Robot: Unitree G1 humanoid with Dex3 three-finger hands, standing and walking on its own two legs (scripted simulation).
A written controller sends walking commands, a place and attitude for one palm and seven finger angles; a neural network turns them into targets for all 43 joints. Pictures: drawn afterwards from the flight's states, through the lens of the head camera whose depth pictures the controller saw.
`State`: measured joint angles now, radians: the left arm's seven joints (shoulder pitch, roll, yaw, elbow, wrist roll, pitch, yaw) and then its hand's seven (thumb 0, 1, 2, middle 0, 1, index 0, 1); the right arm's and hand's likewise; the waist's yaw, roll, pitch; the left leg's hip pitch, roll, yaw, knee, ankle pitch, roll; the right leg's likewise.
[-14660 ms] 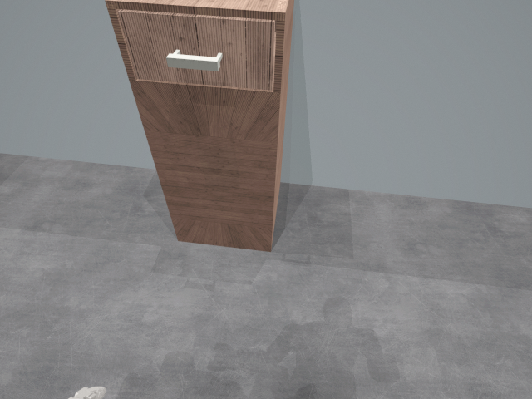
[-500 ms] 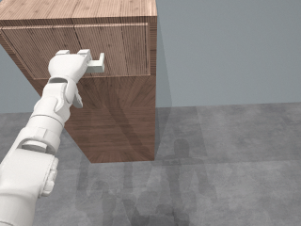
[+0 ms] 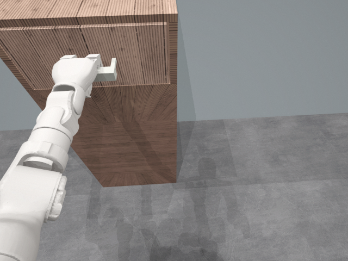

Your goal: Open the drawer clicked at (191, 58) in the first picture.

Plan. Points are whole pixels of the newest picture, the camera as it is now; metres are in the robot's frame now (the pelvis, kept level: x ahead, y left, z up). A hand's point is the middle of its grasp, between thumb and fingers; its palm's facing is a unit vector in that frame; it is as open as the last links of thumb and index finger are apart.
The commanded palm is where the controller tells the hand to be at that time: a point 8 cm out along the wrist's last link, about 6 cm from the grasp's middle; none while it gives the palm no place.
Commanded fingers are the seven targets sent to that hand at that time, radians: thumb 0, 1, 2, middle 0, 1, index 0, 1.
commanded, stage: pull the drawer open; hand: left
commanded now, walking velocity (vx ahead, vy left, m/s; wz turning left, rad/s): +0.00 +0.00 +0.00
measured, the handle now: (90, 68) +0.55 +0.19 +0.13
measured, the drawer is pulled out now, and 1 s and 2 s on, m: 0.00 0.05 0.29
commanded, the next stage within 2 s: none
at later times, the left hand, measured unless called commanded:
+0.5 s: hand (82, 100) +0.47 +0.20 +0.11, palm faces +0.01 -0.02 -1.00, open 5.9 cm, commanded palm +0.44 +0.21 +0.16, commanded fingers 0.00 0.90 0.90 -0.40 -1.35 -0.40 -1.35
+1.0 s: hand (80, 107) +0.44 +0.20 +0.11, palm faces +0.02 -0.04 -1.00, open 5.9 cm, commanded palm +0.39 +0.21 +0.16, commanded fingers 0.00 0.90 0.90 -0.40 -1.35 -0.40 -1.35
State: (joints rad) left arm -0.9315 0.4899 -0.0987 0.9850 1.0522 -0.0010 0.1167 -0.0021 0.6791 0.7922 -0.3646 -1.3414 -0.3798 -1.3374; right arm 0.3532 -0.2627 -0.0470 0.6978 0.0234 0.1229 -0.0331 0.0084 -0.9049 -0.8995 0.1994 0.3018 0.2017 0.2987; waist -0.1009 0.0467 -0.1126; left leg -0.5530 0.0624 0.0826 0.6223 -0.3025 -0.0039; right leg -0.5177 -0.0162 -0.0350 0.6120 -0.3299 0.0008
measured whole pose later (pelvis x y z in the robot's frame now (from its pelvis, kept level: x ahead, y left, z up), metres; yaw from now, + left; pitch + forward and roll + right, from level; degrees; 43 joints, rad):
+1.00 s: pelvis +0.01 -0.01 +0.01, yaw -1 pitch +10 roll +0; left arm -0.57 0.46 -0.08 0.58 0.99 0.02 0.07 0.01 0.71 0.80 -0.30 -1.35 -0.35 -1.35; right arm 0.31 -0.27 -0.05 0.65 0.04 0.16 -0.02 0.01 -0.91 -0.90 0.20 0.30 0.20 0.30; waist -0.04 0.06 -0.11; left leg -0.42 0.06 0.09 0.56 -0.30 -0.01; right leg -0.40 -0.01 -0.02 0.57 -0.34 -0.01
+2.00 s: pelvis -0.01 -0.02 +0.01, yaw +1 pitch +1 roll +1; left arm 0.37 0.47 -0.05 -0.37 0.90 0.03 0.09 0.03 0.70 0.79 -0.27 -1.35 -0.39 -1.31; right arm 0.11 -0.25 0.02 0.61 0.01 0.09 0.00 0.02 -0.90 -0.90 0.20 0.30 0.20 0.30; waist 0.07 0.10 -0.03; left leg -0.24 0.06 0.07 0.50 -0.26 -0.03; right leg -0.23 -0.01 -0.04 0.53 -0.32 -0.02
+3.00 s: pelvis +0.00 -0.02 +0.01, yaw +1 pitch +1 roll +0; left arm 0.43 0.50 -0.04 -0.43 0.89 0.04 0.11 0.00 -0.37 0.35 -0.32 -1.22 -0.32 -1.21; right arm 0.07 -0.25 0.04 0.59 0.01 0.11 0.00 0.01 -0.90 -0.90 0.20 0.30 0.20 0.30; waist 0.07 0.09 -0.03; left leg -0.26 0.06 0.06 0.53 -0.28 -0.03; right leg -0.23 -0.01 -0.05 0.54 -0.33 -0.02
